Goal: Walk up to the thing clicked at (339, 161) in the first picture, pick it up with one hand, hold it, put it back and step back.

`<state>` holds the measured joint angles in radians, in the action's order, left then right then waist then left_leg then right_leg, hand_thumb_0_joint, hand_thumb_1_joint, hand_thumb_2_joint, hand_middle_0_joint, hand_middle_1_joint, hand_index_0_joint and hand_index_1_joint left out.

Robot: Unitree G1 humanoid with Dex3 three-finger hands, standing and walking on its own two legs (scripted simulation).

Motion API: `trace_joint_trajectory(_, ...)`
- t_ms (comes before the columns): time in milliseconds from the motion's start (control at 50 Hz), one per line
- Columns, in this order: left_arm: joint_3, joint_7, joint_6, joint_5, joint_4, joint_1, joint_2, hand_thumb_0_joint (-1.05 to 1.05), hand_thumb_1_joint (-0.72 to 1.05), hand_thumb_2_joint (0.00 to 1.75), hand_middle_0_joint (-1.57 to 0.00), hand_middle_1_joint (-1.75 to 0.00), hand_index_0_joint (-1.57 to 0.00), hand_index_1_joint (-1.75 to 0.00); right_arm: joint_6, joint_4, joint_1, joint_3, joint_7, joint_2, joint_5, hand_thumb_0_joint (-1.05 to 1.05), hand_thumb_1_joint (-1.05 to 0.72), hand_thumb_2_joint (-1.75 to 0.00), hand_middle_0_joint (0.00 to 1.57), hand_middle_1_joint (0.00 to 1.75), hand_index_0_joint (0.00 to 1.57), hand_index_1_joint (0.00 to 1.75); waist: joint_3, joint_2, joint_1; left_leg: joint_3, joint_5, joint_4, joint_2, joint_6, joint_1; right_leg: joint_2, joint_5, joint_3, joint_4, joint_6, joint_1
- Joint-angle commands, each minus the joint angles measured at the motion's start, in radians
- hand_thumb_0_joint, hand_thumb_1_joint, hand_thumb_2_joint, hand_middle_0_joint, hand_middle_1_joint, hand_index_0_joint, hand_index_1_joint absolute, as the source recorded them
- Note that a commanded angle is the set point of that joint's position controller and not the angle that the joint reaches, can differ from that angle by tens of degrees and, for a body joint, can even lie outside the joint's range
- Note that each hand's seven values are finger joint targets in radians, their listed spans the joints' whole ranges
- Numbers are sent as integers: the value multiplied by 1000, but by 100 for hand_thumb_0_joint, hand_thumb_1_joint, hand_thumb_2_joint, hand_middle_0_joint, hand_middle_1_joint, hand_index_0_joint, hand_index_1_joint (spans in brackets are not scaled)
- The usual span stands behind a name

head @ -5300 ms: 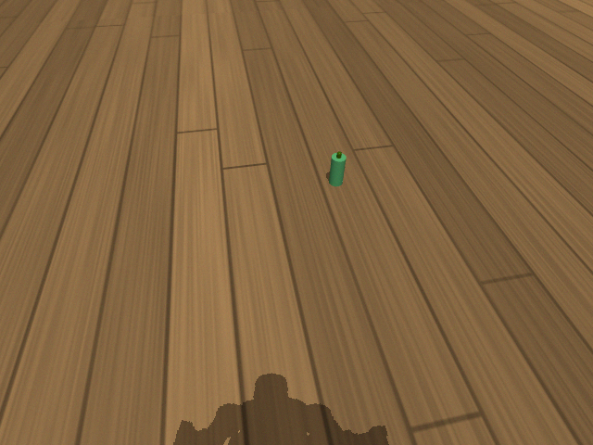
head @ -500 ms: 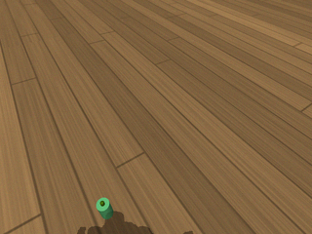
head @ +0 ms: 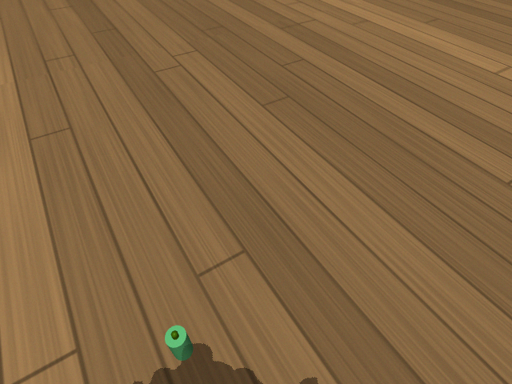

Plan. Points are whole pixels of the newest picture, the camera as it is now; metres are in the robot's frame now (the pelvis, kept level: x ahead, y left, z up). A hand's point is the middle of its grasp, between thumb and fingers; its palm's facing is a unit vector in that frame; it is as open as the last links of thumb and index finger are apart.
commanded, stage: walk up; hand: left
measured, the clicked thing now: (179, 342) +0.39 +0.27 -0.69
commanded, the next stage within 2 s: stand in 0.28 s
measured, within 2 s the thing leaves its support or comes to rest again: neither
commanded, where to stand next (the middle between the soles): +0.04 +0.00 m, yaw +2 degrees
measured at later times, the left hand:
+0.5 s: hand out of the picture +0.09 +0.25 -0.15, palm faces -0.02 -0.94 -0.34, open 7.4 cm
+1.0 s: hand out of the picture +0.06 +0.25 -0.16, palm faces -0.03 -0.94 -0.34, open 7.4 cm
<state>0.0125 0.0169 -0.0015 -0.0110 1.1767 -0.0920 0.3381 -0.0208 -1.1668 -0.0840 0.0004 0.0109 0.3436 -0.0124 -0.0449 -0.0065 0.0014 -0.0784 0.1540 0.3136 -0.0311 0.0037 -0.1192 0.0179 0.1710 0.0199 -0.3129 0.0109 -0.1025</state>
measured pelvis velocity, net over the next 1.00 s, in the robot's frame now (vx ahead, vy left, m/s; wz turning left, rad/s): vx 0.00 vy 0.00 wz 0.01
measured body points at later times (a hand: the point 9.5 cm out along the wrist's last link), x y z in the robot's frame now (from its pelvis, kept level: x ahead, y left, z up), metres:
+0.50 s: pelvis +0.00 +0.00 +0.00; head +0.01 +0.00 +0.45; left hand +0.09 +0.30 -0.13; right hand +0.08 -0.30 -0.13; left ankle +0.01 +0.12 -0.75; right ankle +0.00 -0.12 -0.75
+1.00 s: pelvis +0.00 +0.00 +0.00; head +0.01 +0.00 +0.45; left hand +0.07 +0.30 -0.13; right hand +0.07 -0.30 -0.14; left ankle +0.01 +0.12 -0.75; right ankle +0.00 -0.12 -0.75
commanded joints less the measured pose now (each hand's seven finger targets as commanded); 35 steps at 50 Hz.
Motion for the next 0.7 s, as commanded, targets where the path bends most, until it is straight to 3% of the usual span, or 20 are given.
trace_joint_trajectory(0, 35, -18, -20, 3, -68, 52, 203, 0, 90, 90, -20, -30, -20, -30, -23, 65, 61, 40, -19, 215, 2, 0, -90, -90, 20, 30, 20, 30, 73, 14, -5, 107, -90, -39, -117, -19, 55, 102, -98, -95, 61, -22, -45)
trace_joint_trajectory(80, 36, -19, -20, 0, -76, 59, 204, 0, 90, 90, -20, -30, -20, -30, -22, 60, 50, 41, -20, 217, 2, 0, -90, -90, 20, 30, 20, 30, 77, 3, -10, 109, -62, -48, -118, -21, 33, 105, -86, -98, 61, -27, -19)
trace_joint_trajectory(240, 37, -18, -19, -1, -81, 55, 207, 0, 90, 90, -20, -30, -20, -30, -24, 68, 52, 41, -20, 215, 1, 0, -90, -90, 20, 30, 20, 30, 82, 3, -5, 106, -99, -49, -116, -18, 42, 105, -132, -96, 52, -24, -13)
trace_joint_trajectory(280, 34, -24, -27, 4, -87, 58, 214, 0, 90, 90, -20, -30, -20, -30, -19, 69, 58, 39, -22, 213, 2, 0, -90, -90, 20, 30, 20, 30, 89, -9, -5, 114, -197, -49, -132, -13, 48, 123, -193, -93, 41, -25, 5)
trace_joint_trajectory(360, 31, -24, -27, 4, -88, 55, 209, 0, 90, 90, -20, -30, -20, -30, -18, 68, 53, 42, -22, 220, 2, 0, -90, -90, 20, 30, 20, 30, 117, -9, -6, 108, -206, -45, -133, -14, 74, 127, -195, -93, 41, -27, 22)
trace_joint_trajectory(580, 22, -25, -28, 4, -92, 54, 215, 0, 90, 90, -20, -30, -20, -30, -11, 60, 52, 36, -15, 212, 2, 0, -90, -90, 20, 30, 20, 30, 64, 9, -10, 117, -67, -74, -118, -9, 36, 121, -79, -92, 73, -23, -17)
trace_joint_trajectory(680, 22, -25, -28, 2, -95, 47, 220, 0, 90, 90, -20, -30, -20, -30, -11, 62, 55, 38, -13, 214, 2, 0, -90, -90, 20, 30, 20, 30, 75, 14, -8, 121, -64, -67, -124, -14, 54, 125, -68, -96, 72, -29, -26)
